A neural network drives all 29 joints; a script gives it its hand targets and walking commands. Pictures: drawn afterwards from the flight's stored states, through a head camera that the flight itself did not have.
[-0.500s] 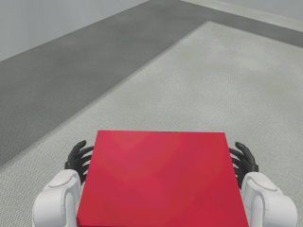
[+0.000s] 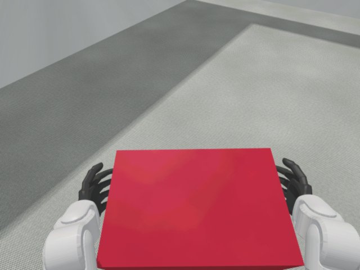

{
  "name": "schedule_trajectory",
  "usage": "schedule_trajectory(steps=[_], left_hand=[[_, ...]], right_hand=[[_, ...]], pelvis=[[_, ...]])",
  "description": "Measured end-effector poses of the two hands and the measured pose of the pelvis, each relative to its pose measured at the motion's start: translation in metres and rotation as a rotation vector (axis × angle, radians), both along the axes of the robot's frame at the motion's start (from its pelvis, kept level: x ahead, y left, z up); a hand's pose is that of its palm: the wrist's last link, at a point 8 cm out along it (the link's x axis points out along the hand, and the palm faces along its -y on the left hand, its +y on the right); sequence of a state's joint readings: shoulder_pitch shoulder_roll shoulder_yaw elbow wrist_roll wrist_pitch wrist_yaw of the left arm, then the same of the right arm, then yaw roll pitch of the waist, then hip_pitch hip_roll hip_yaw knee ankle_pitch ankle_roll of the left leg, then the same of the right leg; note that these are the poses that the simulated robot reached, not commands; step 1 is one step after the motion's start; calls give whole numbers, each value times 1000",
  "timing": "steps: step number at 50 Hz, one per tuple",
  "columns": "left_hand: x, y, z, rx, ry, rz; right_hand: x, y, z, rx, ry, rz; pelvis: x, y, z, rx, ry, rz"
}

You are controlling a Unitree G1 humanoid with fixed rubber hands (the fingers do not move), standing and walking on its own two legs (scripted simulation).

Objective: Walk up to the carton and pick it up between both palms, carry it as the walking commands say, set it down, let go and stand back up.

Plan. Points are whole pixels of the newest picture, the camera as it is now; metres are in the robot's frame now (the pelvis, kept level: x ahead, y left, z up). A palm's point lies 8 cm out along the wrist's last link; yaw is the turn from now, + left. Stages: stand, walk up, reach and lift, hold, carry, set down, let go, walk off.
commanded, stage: carry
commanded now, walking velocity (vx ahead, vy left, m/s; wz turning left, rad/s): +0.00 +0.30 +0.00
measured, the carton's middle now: (193, 218) +0.25 -0.01 +0.00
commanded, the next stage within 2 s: none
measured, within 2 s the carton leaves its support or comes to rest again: neither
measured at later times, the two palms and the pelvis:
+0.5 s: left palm out of the picture +0.20 +0.35 +0.10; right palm (214, 232) +0.19 -0.04 +0.10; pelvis -0.04 +0.17 +0.02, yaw -2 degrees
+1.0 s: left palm out of the picture +0.16 +0.46 +0.10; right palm out of the picture +0.13 +0.07 +0.10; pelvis -0.09 +0.29 +0.01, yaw -3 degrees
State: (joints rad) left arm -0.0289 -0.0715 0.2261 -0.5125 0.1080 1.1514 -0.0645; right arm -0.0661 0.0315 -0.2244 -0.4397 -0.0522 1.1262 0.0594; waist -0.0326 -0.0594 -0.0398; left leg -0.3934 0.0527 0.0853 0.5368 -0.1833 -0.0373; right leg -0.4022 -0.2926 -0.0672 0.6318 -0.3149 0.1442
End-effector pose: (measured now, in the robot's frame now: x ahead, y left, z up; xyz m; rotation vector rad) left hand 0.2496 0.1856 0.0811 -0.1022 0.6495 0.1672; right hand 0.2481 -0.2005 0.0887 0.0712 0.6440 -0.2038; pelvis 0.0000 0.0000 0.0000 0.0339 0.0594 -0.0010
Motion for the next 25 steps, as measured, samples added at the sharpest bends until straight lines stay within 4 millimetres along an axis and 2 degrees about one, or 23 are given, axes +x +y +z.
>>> schedule_trajectory(steps=[3,6,11,14,17,21,25], left_hand=[[-11,37,-12,-2,59,-1],[-21,60,-13,-22,72,7],[-26,83,0,-3,23,-7],[-28,93,7,25,2,-23],[-35,106,9,24,33,-22],[-45,131,14,27,55,-23],[-46,164,18,13,17,-23]], right_hand=[[-9,36,-9,12,57,-13],[-20,60,-8,2,71,-20],[-33,83,-3,9,22,-26],[-41,93,-8,30,2,-36],[-51,106,-10,26,34,-33],[-59,131,-3,36,55,-39],[-58,164,8,16,17,-36]], pelvis=[[-8,22,3,-33,3,-15],[-14,42,7,-51,4,-17],[-23,73,5,-35,10,-26],[-26,92,0,-26,7,-38],[-31,112,6,-32,-3,-35],[-37,141,16,-7,-15,-41],[-43,175,15,5,-11,-30]])
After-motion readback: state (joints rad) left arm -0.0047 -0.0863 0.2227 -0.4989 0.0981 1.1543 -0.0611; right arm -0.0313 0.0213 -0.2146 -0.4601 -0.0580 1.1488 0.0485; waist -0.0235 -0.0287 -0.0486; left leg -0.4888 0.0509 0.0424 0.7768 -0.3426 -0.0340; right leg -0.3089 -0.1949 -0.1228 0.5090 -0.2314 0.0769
